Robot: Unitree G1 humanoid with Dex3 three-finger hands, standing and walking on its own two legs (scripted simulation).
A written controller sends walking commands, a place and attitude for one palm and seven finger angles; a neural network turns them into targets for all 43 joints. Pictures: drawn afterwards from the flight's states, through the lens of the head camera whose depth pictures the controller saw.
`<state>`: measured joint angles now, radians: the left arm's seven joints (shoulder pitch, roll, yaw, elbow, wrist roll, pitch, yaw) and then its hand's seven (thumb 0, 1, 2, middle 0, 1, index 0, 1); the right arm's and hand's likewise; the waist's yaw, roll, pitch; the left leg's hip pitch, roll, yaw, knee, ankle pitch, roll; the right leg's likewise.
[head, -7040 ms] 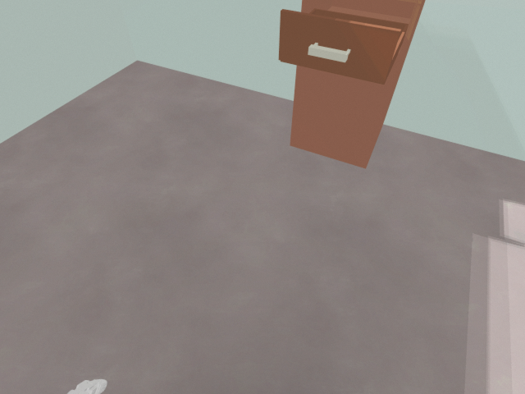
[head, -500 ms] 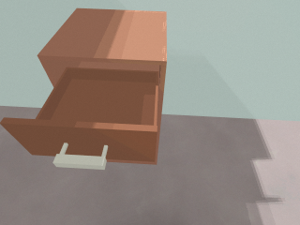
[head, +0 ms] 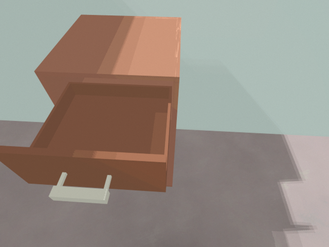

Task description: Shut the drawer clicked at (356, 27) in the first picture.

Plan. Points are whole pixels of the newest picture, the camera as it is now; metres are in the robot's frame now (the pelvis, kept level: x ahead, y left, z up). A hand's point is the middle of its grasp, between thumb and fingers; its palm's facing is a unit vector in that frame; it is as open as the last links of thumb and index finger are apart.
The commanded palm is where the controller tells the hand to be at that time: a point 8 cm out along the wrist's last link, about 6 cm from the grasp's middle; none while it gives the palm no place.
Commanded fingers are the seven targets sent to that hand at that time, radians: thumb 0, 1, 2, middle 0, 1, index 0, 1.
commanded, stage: come to a stop and stand still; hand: left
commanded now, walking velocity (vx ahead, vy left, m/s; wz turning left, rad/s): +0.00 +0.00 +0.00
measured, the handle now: (83, 186) +0.26 +0.23 -0.02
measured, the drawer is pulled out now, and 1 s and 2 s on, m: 0.29 0.29 0.28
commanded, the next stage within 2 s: look again from close up in 0.76 s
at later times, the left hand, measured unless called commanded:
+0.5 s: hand out of the picture -0.04 +0.21 -0.18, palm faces +0.00 -0.98 -0.18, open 7.4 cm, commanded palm none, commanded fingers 0.00 0.90 0.90 -0.20 -0.30 -0.20 -0.30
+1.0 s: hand out of the picture -0.04 +0.21 -0.18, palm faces +0.00 -0.99 -0.16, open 7.4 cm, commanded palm none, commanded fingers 0.00 0.90 0.90 -0.20 -0.30 -0.20 -0.30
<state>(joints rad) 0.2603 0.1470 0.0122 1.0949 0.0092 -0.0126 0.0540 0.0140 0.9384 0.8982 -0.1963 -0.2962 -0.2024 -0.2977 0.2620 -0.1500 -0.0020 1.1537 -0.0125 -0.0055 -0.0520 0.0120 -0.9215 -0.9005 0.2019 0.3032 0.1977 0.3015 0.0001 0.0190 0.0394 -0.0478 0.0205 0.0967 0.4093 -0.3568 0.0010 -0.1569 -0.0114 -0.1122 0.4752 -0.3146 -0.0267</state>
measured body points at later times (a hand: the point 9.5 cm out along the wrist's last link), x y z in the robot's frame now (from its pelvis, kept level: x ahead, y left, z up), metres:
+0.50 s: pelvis -0.04 +0.04 +0.00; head -0.03 +0.05 +0.45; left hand -0.04 +0.26 -0.16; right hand -0.04 -0.18 -0.16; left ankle -0.06 +0.11 -0.74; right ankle -0.04 -0.10 -0.74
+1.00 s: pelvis -0.03 +0.05 +0.00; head -0.02 +0.06 +0.45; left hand -0.03 +0.26 -0.16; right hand -0.04 -0.16 -0.16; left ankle -0.06 +0.11 -0.74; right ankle -0.04 -0.10 -0.74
